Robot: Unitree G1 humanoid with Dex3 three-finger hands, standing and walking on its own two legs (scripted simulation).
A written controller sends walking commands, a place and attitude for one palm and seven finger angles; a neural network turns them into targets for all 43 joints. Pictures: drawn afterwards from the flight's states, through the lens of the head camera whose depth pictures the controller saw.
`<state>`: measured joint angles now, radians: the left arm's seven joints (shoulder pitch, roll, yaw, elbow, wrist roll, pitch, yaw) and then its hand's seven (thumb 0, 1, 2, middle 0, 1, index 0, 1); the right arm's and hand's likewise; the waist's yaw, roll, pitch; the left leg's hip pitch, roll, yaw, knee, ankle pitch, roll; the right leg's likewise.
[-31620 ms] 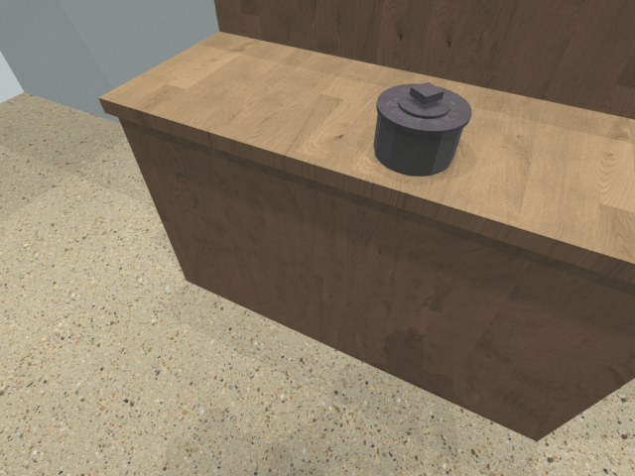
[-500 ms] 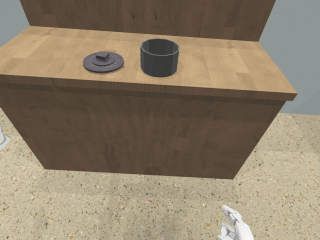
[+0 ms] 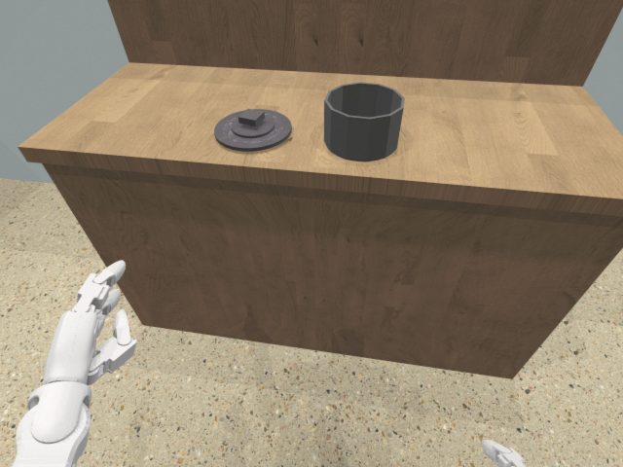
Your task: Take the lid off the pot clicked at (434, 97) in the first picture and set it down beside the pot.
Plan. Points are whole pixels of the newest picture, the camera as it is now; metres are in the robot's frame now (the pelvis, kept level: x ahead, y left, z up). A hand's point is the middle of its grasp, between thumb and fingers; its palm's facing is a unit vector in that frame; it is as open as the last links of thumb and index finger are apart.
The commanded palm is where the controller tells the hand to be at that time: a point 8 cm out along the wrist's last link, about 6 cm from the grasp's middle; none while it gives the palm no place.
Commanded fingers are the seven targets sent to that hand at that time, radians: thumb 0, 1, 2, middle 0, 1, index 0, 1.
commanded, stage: stop stepping back and stand still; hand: left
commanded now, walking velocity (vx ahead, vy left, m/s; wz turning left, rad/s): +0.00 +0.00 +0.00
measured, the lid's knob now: (251, 117) +0.80 +0.15 +0.08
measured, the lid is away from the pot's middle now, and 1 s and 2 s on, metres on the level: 0.24 0.24 0.24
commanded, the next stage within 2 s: let the arm hang, fingers relaxed in 0.72 s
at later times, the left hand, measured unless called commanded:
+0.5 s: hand out of the picture +0.05 +0.21 -0.15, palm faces -0.02 -0.96 -0.28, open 7.3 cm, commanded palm none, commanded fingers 0.00 0.90 0.90 -0.20 -0.30 -0.20 -0.30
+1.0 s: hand out of the picture +0.06 +0.18 -0.16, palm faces -0.03 -0.98 -0.20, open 7.3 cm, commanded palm none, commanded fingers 0.00 0.90 0.90 -0.20 -0.30 -0.20 -0.30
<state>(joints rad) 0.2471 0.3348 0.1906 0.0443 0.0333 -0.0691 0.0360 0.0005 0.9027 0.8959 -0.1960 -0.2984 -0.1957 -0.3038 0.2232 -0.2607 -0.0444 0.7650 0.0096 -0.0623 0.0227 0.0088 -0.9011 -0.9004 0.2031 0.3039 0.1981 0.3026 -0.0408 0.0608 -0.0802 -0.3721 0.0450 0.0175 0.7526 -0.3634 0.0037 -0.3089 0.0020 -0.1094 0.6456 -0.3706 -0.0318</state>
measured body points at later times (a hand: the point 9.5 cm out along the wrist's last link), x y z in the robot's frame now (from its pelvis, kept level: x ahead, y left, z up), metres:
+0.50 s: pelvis +0.03 +0.00 +0.01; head +0.06 -0.01 +0.46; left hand +0.05 +0.26 -0.13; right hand +0.02 -0.22 -0.15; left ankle -0.02 +0.12 -0.72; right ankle -0.02 -0.11 -0.72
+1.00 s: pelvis +0.01 +0.01 +0.02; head +0.03 +0.01 +0.47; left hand +0.06 +0.24 -0.14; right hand -0.01 -0.21 -0.14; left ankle -0.02 +0.12 -0.72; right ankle -0.02 -0.11 -0.72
